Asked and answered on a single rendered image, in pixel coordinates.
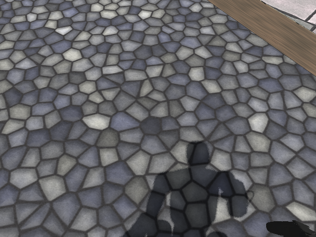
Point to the right robot hand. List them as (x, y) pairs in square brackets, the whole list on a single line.
[(290, 229)]

